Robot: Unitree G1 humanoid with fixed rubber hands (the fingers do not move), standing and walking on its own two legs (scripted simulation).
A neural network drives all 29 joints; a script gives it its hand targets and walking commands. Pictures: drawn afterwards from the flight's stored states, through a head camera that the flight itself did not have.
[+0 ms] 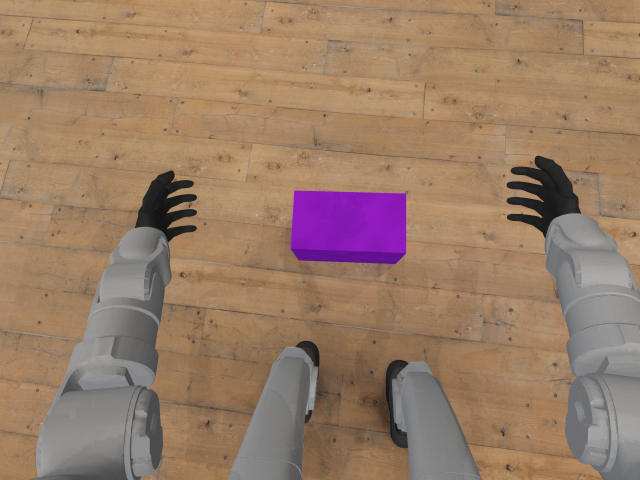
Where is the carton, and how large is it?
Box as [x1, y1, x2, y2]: [291, 190, 405, 263]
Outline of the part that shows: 294,190 291,249 298,259 395,263 405,253 405,193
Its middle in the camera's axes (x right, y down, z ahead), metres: +0.07 -0.02 +1.01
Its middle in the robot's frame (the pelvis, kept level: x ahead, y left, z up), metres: +0.52 +0.02 -0.60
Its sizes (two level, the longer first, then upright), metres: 0.269 0.144 0.179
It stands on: the floor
